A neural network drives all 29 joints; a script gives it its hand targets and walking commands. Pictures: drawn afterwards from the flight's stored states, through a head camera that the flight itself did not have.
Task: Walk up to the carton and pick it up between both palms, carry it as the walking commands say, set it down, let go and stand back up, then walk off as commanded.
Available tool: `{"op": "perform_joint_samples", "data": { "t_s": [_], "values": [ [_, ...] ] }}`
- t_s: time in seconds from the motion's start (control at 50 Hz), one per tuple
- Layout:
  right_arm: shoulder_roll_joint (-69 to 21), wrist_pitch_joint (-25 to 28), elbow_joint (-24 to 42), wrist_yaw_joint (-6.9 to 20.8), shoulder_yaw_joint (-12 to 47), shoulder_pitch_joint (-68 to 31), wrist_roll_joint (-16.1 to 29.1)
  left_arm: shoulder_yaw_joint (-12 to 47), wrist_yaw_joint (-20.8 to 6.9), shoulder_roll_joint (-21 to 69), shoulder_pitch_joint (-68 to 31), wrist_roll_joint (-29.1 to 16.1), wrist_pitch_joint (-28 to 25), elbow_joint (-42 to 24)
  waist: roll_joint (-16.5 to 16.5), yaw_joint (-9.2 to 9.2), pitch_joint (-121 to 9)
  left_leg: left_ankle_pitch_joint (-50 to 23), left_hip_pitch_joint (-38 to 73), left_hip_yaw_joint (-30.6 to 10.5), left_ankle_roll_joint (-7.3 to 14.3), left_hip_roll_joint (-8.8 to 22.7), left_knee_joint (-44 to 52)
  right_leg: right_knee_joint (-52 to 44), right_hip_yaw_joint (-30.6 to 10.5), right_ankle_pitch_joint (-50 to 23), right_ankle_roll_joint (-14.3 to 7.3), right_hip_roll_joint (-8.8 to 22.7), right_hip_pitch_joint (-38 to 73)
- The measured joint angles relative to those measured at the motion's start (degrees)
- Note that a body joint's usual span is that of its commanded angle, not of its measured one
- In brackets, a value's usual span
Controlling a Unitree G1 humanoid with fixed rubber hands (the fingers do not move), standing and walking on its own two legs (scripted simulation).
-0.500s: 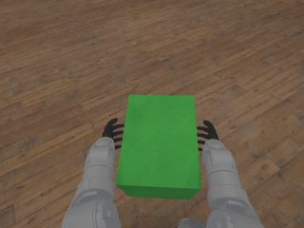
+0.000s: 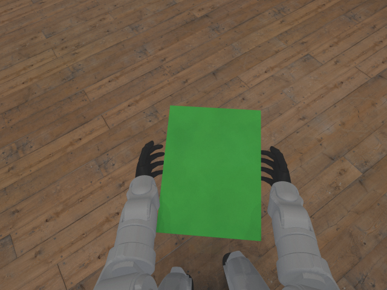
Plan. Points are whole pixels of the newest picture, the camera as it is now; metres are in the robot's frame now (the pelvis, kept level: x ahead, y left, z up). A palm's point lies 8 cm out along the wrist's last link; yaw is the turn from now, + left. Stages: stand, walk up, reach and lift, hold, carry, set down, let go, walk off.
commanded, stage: set down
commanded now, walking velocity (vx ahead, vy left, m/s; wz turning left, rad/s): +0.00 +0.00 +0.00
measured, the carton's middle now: (209, 174) +0.40 -0.05 -0.14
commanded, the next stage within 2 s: none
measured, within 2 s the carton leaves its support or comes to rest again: neither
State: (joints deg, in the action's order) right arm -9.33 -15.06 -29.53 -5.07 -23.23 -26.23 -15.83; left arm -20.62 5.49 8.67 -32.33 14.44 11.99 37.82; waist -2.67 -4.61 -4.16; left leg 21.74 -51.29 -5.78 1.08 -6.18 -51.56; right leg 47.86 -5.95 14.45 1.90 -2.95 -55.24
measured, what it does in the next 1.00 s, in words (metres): lowers itself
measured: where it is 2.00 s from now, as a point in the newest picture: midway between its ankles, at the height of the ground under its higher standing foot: outside the picture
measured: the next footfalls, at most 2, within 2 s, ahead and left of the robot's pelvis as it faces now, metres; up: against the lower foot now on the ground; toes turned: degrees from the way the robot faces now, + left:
none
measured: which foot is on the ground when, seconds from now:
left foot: down 0.00-1.00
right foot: down 0.00-1.00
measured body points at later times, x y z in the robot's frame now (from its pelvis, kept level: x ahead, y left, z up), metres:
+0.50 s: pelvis -0.02 -0.01 -0.08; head +0.17 -0.04 +0.33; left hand +0.41 +0.08 -0.15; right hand +0.36 -0.20 -0.15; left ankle +0.02 +0.10 -0.68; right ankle +0.07 -0.13 -0.68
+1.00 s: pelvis -0.05 -0.02 -0.15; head +0.20 -0.03 +0.23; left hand +0.45 +0.09 -0.23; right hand +0.39 -0.19 -0.24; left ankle +0.02 +0.10 -0.68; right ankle +0.07 -0.13 -0.68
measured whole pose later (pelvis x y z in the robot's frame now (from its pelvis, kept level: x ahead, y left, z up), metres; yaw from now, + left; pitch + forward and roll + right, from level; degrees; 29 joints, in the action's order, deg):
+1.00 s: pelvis -0.05 -0.02 -0.15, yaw +2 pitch +39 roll +1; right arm -7.0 -15.4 -34.1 -16.6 -23.6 -46.4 -9.9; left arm -19.6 6.8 -0.9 -55.3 9.5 12.2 47.5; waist -2.8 -4.1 -8.4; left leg 31.8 -97.0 -5.1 -2.0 -9.1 -89.6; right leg 85.7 -5.4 23.2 2.5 -6.2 -101.7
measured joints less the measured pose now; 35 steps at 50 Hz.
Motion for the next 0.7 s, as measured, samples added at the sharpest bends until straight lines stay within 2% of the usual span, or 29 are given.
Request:
{"op": "perform_joint_samples", "data": {
  "t_s": [0.06,0.14,0.2,0.24,0.34,0.38,0.46,0.48,0.58,0.66,0.7],
  "values": [
    [0.28,0.74,0.08,-0.02,0.73,-0.05,1.20,0.14,0.55,0.02,0.13,-0.34,-0.46,-0.86,-0.65,0.08,-1.73,0.52,-3.74,-0.35,-0.14,-0.13,-1.73,1.43,0.27,0.44,0.00,-0.13,-3.54],
    [-0.43,1.11,0.08,-0.30,0.62,-0.16,1.59,-0.33,-0.13,-0.73,-0.19,-0.33,-1.02,-0.22,-0.82,0.49,-3.55,1.31,-8.01,-0.32,-0.29,-0.22,-4.20,3.85,0.24,1.12,0.07,-0.44,-7.86],
    [-0.59,0.81,0.02,-1.46,0.85,-1.03,1.84,-0.42,-0.09,-1.27,-1.00,-1.10,-1.23,0.46,-0.79,0.73,-3.97,1.81,-11.07,-0.30,-0.40,-0.47,-6.29,6.00,0.21,1.63,0.09,-0.54,-10.96],
    [-0.66,1.27,-0.72,-1.04,0.03,-2.14,1.42,0.27,0.57,-1.70,-1.29,-2.58,-0.86,-0.01,-0.92,0.37,-4.82,2.24,-13.84,-0.41,-0.59,-0.85,-8.18,8.11,0.34,2.22,0.03,-0.45,-13.77],
    [0.60,1.04,-1.35,-0.66,-0.55,-5.17,1.70,0.32,1.23,-2.32,-4.83,-2.62,-0.77,1.15,-0.83,0.05,-4.91,3.55,-19.75,-0.17,-1.09,-1.18,-13.24,13.24,0.26,3.41,0.11,-0.88,-19.82],
    [0.97,0.40,-1.16,-1.94,-0.45,-6.22,2.74,0.64,1.48,-2.56,-6.24,-2.70,-0.56,1.72,-0.61,0.06,-4.95,4.09,-21.86,0.18,-1.20,-1.23,-15.13,15.32,0.00,3.84,0.12,-1.15,-22.12],
    [1.37,-0.56,-1.12,-7.90,1.20,-8.35,4.37,1.29,2.04,-2.96,-8.45,-3.40,-0.45,2.76,0.05,0.56,-5.62,5.40,-25.74,1.28,-1.42,-1.09,-18.92,19.61,-0.89,4.82,0.17,-1.98,-26.59],
    [1.35,-0.71,-1.35,-8.40,1.47,-8.80,4.54,1.07,2.36,-3.14,-8.89,-3.47,-0.45,3.12,0.26,0.64,-5.83,5.78,-26.46,1.55,-1.51,-0.94,-19.81,20.56,-1.10,5.05,0.16,-2.30,-27.47],
    [1.67,-0.70,-4.64,-9.19,1.37,-11.05,4.19,-0.43,2.98,-3.71,-11.03,-3.00,0.71,4.82,0.57,0.76,-7.44,7.23,-29.86,1.95,-2.02,-0.99,-23.50,24.72,-1.32,6.29,-0.04,-2.91,-31.33],
    [1.70,-1.23,-6.00,-10.04,1.25,-12.89,4.79,-1.11,1.26,-5.50,-13.12,-2.19,0.47,7.71,0.27,0.68,-8.23,8.19,-32.55,1.57,-2.47,-1.20,-26.45,27.68,-0.78,7.14,-0.30,-3.13,-34.10],
    [1.66,-1.09,-6.48,-9.54,0.57,-13.91,4.28,-1.85,0.29,-6.23,-14.56,-1.94,0.14,9.05,0.41,0.79,-7.86,8.58,-33.55,1.45,-2.71,-1.26,-27.74,28.94,-0.59,7.43,-0.42,-3.27,-35.15]
  ]
}}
